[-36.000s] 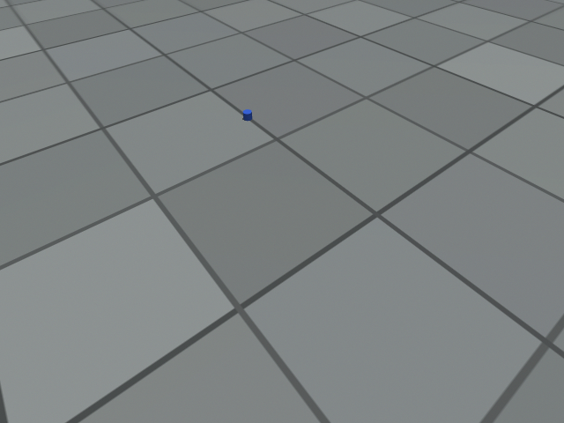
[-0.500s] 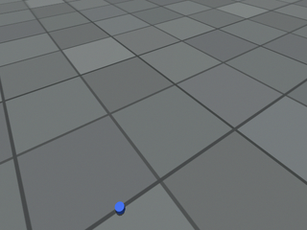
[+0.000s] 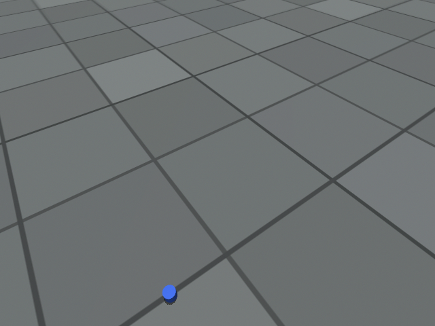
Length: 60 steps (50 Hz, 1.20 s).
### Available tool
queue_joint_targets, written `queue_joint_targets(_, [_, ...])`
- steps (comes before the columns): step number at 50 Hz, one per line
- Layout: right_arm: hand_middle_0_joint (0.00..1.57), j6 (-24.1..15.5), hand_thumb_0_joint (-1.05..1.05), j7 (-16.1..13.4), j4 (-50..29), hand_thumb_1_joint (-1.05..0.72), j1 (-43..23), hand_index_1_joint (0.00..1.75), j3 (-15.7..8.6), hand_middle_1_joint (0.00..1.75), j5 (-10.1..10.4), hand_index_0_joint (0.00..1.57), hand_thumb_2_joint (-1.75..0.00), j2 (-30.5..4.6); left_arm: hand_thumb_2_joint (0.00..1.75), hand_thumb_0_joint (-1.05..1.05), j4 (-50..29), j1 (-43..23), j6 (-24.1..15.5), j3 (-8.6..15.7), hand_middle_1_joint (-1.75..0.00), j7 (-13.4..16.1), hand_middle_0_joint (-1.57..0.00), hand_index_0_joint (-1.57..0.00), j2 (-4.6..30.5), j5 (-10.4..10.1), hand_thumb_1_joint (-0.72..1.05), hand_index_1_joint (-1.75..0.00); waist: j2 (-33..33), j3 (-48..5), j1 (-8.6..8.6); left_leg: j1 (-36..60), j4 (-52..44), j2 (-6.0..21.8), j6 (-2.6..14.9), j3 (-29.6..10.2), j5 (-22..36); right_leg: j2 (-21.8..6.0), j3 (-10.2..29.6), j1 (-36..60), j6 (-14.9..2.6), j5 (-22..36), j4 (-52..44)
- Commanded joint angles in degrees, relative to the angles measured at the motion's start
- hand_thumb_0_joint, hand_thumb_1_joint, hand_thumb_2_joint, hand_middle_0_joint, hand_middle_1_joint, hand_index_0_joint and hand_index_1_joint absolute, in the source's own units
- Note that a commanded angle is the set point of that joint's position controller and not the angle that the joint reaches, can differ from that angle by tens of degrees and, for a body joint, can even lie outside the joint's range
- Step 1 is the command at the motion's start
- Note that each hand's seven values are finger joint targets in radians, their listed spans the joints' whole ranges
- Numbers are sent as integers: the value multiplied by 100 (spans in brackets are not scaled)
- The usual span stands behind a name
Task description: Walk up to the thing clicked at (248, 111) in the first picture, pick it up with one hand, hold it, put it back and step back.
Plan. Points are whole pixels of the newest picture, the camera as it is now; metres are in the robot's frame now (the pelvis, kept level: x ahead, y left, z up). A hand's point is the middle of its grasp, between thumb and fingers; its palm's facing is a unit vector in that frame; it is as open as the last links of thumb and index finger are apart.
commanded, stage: stand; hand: left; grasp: from above
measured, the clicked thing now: (169, 293) +0.44 +0.23 -0.76
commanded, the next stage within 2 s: step back in 0.04 s
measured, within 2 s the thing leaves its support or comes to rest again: neither
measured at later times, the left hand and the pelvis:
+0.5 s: hand out of the picture +0.01 +0.24 -0.17, palm faces -0.03 -0.89 -0.45, open 7.4 cm; pelvis -0.08 -0.04 -0.04, yaw -1 degrees
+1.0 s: hand out of the picture -0.12 +0.29 -0.17, palm faces +0.09 -0.91 -0.42, open 7.4 cm; pelvis -0.22 +0.00 -0.03, yaw +5 degrees
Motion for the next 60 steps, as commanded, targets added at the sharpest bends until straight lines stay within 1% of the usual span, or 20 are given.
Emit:
queue_joint_targets(1, [20,-133,0,-93,-357,-90,-276,30,-199,30,26,20,-90,-1141,90,0,-356,-253,-142,215,-30,85,-20,-20,1189,-18,90,-30,-141,-344,-3,191,-254,653,167,-553,646,-655,468,-232,-155,558,-367])
queue_joint_targets(2, [20,-42,0,-53,-527,-90,-447,30,-327,30,110,20,-90,-1555,90,0,-466,-279,-79,452,-30,99,-20,-20,1666,-139,90,-30,-182,200,-16,-270,398,591,284,-613,1651,-582,516,-650,-220,1644,120])
queue_joint_targets(6, [20,69,0,-39,-820,-90,-224,30,-399,30,183,20,-90,-1452,90,0,-835,-262,-6,502,-30,128,-20,-20,1589,-157,90,-30,-177,-809,-83,-159,1155,521,445,-414,2061,-684,523,-380,-555,2129,764])
queue_joint_targets(10, [20,174,0,-15,-1078,-90,-204,30,-477,30,145,20,-90,-1554,90,0,-1161,-478,133,482,-30,104,-20,-20,1507,-124,90,-30,48,-726,-114,-526,1131,703,736,-718,1671,-492,484,-906,-632,1131,1497])
queue_joint_targets(13, [20,166,0,-20,-1398,-90,-348,30,-615,30,87,20,-90,-1908,90,0,-1219,-123,247,461,-30,81,-20,-20,1294,-68,90,-30,1086,-841,-74,-643,371,1754,1524,-1838,1943,387,38,-1204,-353,-1381,3362])
queue_joint_targets(15, [20,142,0,-52,-1619,-90,-437,30,-633,30,0,20,-90,-1913,90,0,-1261,-20,297,519,-30,68,-20,-20,1322,-55,90,-30,966,-742,-49,-1100,273,2017,1847,-1943,1680,317,551,-1425,-376,-2363,4566])
queue_joint_targets(19, [20,167,0,-126,-1860,-90,-613,30,-572,30,-52,20,-90,-1743,90,0,-1256,423,232,588,-30,40,-20,-20,1262,-87,90,-30,963,-737,244,-824,1083,1554,1360,-1321,1838,51,384,-1441,-324,-1848,3096])
queue_joint_targets(21, [20,263,0,-113,-1872,-90,-712,30,-519,30,46,20,-90,-1662,90,0,-1127,759,120,597,-30,84,-20,-20,1170,16,90,-30,639,-754,401,-927,1893,1056,862,-921,1325,54,132,-738,-177,-311,722])
queue_joint_targets(22, [20,295,0,-103,-1851,-90,-430,30,-437,30,110,20,-90,-1433,90,0,-1235,543,57,669,-30,117,-20,-20,1471,118,90,-30,-196,-546,171,-1632,2524,500,523,-648,379,-299,935,-409,-168,433,371])
queue_joint_targets(23, [20,305,0,-121,-1871,-90,-64,30,-314,30,141,20,-90,-1060,90,0,-1431,278,23,792,-30,127,-20,-20,2078,151,90,-30,-1599,-423,-52,-2875,3272,-462,124,-420,-2193,-1514,2548,-66,-532,1276,178])
queue_joint_targets(24, [20,348,0,-212,-1864,-90,-313,30,-442,30,104,20,-90,-1364,90,0,-1675,63,32,870,-30,108,-20,-20,2536,161,90,-30,-1540,-429,245,-2323,4439,-632,122,-976,-2962,-2320,3246,-1406,-1632,1496,6])
queue_joint_targets(25, [20,357,0,-213,-1815,-90,-386,30,-533,30,107,20,-90,-1569,90,0,-1781,-128,-2,858,-30,142,-20,-20,2379,142,90,-30,-1219,-258,193,-2079,5133,-617,131,-1281,-2639,-2261,3211,-1754,-1787,1332,14])
queue_joint_targets(28, [20,291,0,-203,-1584,-90,221,30,-498,30,179,20,-90,-1536,90,0,-1918,-670,10,753,-30,179,-20,-20,1737,107,90,-30,-825,-271,-204,-2422,5296,-801,7,-1123,-1738,-1232,1412,-947,-1119,1895,647])
queue_joint_targets(36, [20,246,0,-232,-1826,-90,-50,30,-413,30,44,20,-90,-1416,90,0,-2066,480,38,752,-30,309,-20,-20,1543,39,90,-30,-941,-661,460,-2675,4038,-526,-134,-812,-2157,-1627,1433,813,-1455,3150,1058])
queue_joint_targets(43, [20,280,0,-50,-1645,-90,678,30,-521,30,3,20,-90,-1370,90,0,-2344,2,93,767,-30,259,-20,-20,1852,35,90,-30,-1094,-920,39,-994,2132,-250,116,-63,-1643,-1498,1095,-511,-1151,1762,1094])
queue_joint_targets(45, [20,274,0,6,-1530,-90,1019,30,-574,30,-52,20,-90,-1384,90,0,-2366,-150,157,711,-30,222,-20,-20,1790,-1,90,-30,-838,-815,-227,-201,1082,-177,279,6,-675,-1220,834,-1397,-735,613,1374])
queue_joint_targets(47, [20,280,0,66,-1836,-90,377,30,-761,30,-154,20,-90,-2353,90,0,-2451,-232,152,645,-30,272,-20,-20,1458,-60,90,-30,1713,-386,-275,-836,-273,1966,1414,-2808,-373,571,-46,-2660,-162,-2564,3649])
queue_joint_targets(48, [20,256,0,46,-1886,-90,247,30,-794,30,-140,20,-90,-2457,90,0,-2303,-482,167,734,-30,341,-20,-20,1609,55,90,-30,1433,-182,-456,-1673,-445,2227,1816,-3191,-404,676,877,-2299,-140,-2851,4843])
queue_joint_targets(52, [20,186,0,-99,-2100,-90,-663,30,-554,30,-124,20,-90,-1694,90,0,-1847,539,208,748,-30,290,-20,-20,1511,-86,90,-30,715,48,324,-1291,139,1417,1268,-1428,449,688,1077,-2634,-165,-1620,5975])
queue_joint_targets(60, [20,164,0,-128,-2077,-90,145,30,-608,30,-30,20,-90,-1606,90,0,-2057,451,147,655,-30,181,-20,-20,1368,-3,90,-30,771,-484,-238,429,552,1552,1588,-1236,1218,359,625,-2455,232,-1900,4086])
